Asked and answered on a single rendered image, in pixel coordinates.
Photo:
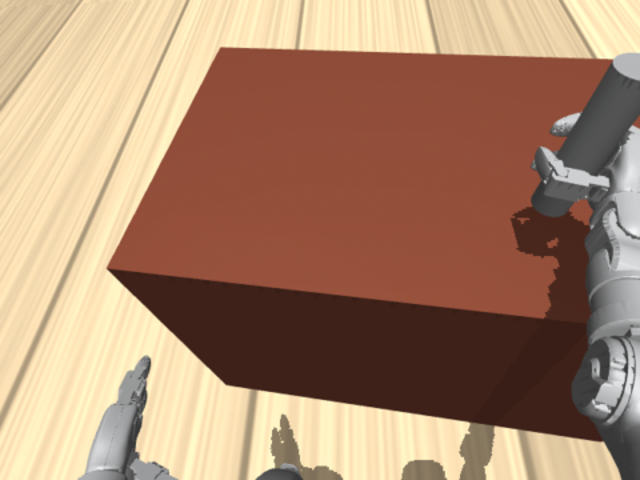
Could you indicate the right robot arm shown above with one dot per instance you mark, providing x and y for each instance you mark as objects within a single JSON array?
[{"x": 606, "y": 387}]

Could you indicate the right robot hand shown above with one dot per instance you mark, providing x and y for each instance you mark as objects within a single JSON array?
[{"x": 619, "y": 173}]

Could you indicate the left robot hand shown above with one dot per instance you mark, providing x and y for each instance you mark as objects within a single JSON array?
[{"x": 114, "y": 445}]

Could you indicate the can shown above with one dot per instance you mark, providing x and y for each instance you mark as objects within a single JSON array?
[{"x": 608, "y": 115}]

